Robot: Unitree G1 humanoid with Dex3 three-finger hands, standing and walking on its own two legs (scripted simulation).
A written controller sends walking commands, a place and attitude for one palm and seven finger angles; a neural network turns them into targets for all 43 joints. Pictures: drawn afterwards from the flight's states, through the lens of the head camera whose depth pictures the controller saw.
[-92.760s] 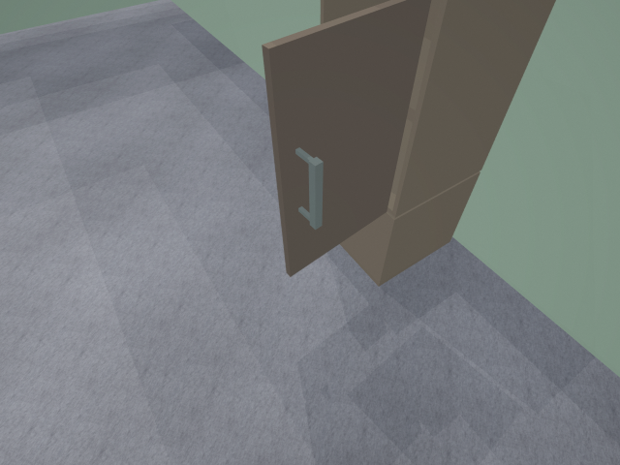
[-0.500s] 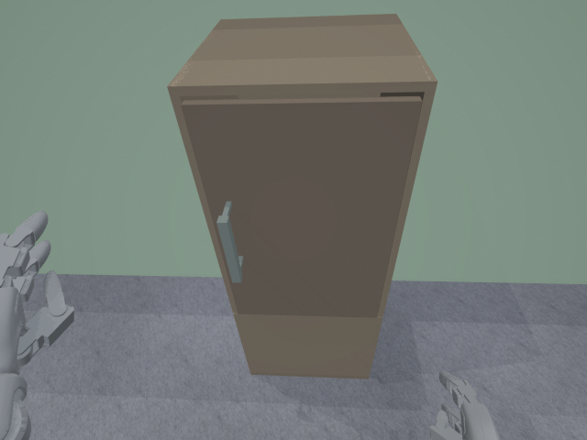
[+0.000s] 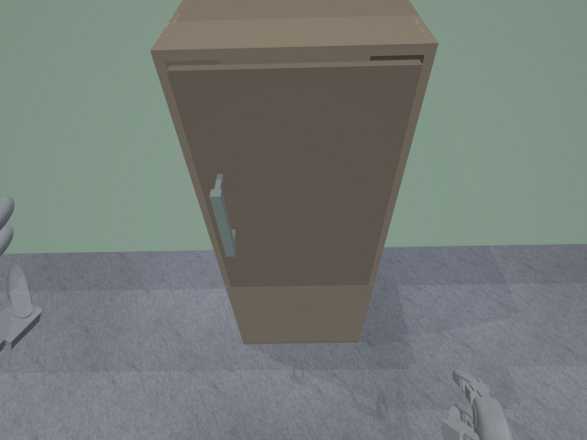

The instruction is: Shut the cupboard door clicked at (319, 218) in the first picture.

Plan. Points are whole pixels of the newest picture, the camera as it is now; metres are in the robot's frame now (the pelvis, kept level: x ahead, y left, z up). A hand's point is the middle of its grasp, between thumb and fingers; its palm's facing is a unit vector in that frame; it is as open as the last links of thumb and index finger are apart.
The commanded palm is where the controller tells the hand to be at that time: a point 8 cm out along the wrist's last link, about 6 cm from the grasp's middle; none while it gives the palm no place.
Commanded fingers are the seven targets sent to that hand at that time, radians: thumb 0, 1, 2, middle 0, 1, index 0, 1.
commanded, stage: step back with the hand held close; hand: left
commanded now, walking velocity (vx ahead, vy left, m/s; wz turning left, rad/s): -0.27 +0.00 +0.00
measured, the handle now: (225, 217) +0.52 +0.17 -0.04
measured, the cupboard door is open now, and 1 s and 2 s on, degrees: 0 0 0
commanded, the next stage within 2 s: stop stepping back and stand still in 0.82 s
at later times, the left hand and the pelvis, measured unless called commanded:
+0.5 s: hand out of the picture +0.09 +0.28 +0.17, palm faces +0.53 -0.75 -0.41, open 7.4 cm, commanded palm +0.03 +0.31 +0.18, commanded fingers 0.00 0.90 0.90 -0.20 -0.30 -0.20 -0.30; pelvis -0.08 +0.00 -0.02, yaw +5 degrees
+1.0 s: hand out of the picture +0.02 +0.21 +0.17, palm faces +0.25 -0.79 -0.56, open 7.4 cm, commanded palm -0.05 +0.28 +0.18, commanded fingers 0.00 0.90 0.90 -0.20 -0.30 -0.20 -0.30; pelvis -0.20 -0.02 -0.01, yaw -1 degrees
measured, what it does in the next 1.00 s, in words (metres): walks backwards: right foot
